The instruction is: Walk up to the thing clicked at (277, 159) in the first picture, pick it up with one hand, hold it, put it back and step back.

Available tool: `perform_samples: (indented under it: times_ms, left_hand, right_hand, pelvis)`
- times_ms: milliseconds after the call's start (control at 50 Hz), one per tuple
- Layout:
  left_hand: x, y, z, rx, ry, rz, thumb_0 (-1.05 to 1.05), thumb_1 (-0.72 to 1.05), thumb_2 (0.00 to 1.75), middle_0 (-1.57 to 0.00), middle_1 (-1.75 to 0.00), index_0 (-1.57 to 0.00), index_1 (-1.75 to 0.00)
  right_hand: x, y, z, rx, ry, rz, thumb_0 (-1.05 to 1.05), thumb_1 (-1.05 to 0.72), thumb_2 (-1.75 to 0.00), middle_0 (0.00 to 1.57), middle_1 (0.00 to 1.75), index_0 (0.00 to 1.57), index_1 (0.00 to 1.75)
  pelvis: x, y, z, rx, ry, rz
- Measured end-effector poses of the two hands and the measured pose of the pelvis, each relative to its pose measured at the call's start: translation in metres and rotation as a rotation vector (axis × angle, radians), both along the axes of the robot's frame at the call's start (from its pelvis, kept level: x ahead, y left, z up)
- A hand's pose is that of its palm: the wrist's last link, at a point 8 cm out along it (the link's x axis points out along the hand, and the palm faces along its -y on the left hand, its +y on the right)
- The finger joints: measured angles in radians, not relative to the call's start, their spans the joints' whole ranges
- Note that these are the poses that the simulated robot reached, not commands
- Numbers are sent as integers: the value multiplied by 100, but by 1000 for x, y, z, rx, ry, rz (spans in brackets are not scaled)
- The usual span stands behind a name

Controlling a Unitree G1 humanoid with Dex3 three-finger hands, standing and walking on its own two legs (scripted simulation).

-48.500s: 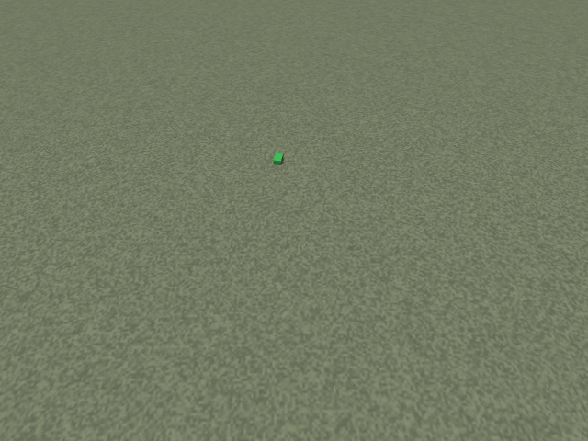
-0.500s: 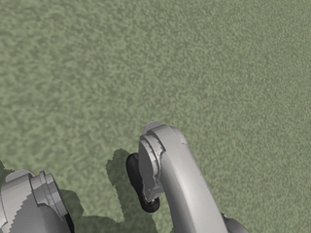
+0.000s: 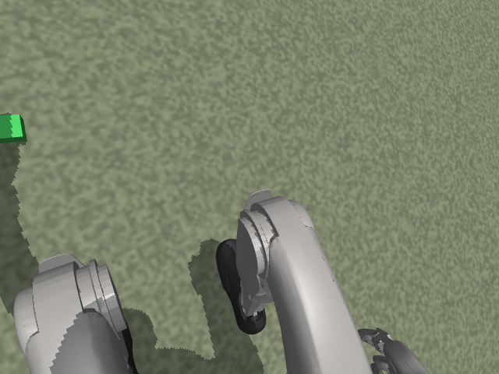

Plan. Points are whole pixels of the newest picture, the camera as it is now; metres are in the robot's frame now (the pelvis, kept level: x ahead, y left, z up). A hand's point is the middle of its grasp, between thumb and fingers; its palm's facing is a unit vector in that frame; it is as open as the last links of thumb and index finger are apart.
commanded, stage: withdraw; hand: left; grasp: from above
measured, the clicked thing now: (0, 129) +0.56 +0.26 -0.32
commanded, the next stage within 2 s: home in 0.08 s
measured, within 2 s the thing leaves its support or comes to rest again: neither
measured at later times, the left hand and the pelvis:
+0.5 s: hand out of the picture +0.51 +0.32 -0.12, palm faces -0.39 -0.24 -0.89, open 9.6 cm; pelvis +0.01 +0.01 +0.02, yaw +1 degrees
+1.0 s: hand out of the picture +0.35 +0.25 +0.10, palm faces -0.08 -0.84 -0.54, open 7.4 cm; pelvis +0.03 +0.00 +0.20, yaw +8 degrees
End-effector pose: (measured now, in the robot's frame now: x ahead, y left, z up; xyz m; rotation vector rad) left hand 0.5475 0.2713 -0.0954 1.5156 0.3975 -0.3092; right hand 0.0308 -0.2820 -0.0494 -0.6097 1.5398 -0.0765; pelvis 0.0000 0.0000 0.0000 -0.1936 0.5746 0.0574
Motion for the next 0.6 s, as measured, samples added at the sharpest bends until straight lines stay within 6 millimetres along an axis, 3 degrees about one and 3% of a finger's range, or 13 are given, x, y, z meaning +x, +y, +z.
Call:
perform_samples:
  times_ms: [180,340,460,600]
  left_hand:
    - [18,11,5,54,-68,106,0,-5,63,-50,-56,-49,-56]
    - [9,36,9,48,22,173,0,4,71,-41,-56,-41,-57]
    - [-21,52,22,-65,5,200,0,29,82,-30,-49,-29,-50]
    - [-82,69,79,-249,-63,327,0,64,86,-24,-37,-23,-37]
  right_hand:
    - [-10,21,-17,63,-17,-72,0,-90,-90,20,30,20,30]
    - [-6,32,-22,108,-3,-90,0,-90,-89,20,30,21,30]
    - [6,24,-10,98,7,-84,0,-90,-89,20,30,21,30]
    - [57,11,12,87,-80,-73,1,-90,-90,20,30,21,30]
  pelvis:
    - [7,2,-8,4,35,-8]
    - [10,5,-2,-5,36,-3]
    - [11,7,10,-10,54,15]
    - [13,8,48,15,81,41]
